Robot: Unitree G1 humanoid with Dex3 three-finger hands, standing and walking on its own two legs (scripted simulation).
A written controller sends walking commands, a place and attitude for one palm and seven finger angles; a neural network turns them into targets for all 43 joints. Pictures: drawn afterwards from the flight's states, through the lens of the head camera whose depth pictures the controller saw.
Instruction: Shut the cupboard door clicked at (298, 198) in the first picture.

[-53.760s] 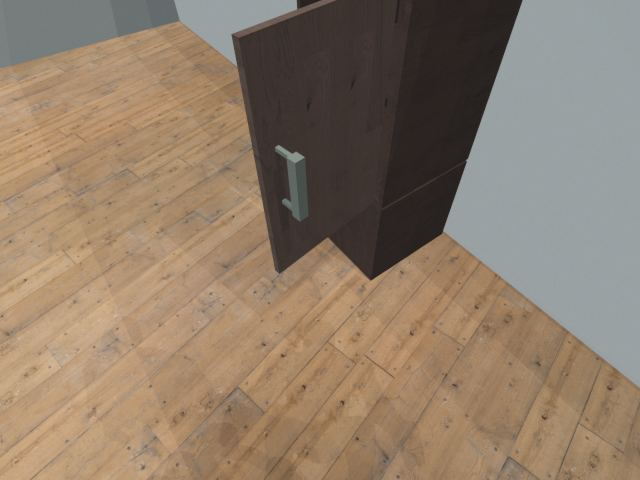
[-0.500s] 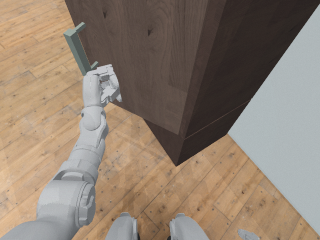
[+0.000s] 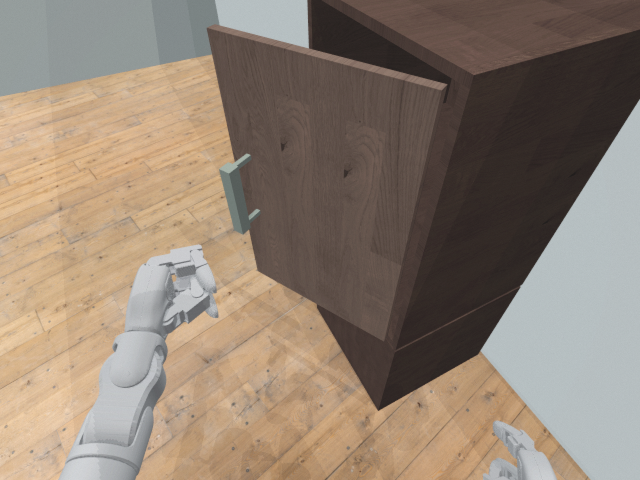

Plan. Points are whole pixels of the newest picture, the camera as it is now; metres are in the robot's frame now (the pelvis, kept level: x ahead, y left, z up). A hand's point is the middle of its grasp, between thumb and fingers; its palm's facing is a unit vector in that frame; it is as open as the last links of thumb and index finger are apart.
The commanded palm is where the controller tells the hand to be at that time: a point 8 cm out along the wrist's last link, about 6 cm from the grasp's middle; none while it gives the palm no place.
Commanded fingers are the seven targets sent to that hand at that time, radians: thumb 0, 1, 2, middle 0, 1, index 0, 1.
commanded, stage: draw the hand back to the body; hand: left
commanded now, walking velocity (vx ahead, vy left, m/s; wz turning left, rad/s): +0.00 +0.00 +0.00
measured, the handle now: (243, 194) +0.63 +0.17 -0.02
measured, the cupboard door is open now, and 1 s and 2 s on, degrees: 29 29 29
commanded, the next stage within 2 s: step back with the hand held close in 0.96 s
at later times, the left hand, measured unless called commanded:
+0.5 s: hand (19, 345) +0.21 +0.28 +0.16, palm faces +0.39 -0.84 -0.37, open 5.5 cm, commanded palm +0.15 +0.32 +0.19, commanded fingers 0.00 0.90 0.90 -0.28 -0.39 -0.28 -0.39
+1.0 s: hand out of the picture +0.19 +0.27 +0.18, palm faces +0.44 -0.80 -0.40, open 7.4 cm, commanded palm +0.14 +0.31 +0.20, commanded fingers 0.00 0.90 0.90 -0.20 -0.30 -0.20 -0.30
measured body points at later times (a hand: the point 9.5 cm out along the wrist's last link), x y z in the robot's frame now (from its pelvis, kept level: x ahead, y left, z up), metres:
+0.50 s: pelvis +0.01 +0.03 +0.03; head -0.02 +0.00 +0.48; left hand +0.18 +0.32 +0.18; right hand +0.20 -0.17 -0.06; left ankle +0.02 +0.10 -0.72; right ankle -0.02 -0.09 -0.72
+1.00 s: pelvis +0.00 +0.01 +0.03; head -0.03 -0.01 +0.47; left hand +0.16 +0.31 +0.21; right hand +0.19 -0.21 -0.05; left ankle +0.02 +0.10 -0.72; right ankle -0.02 -0.09 -0.72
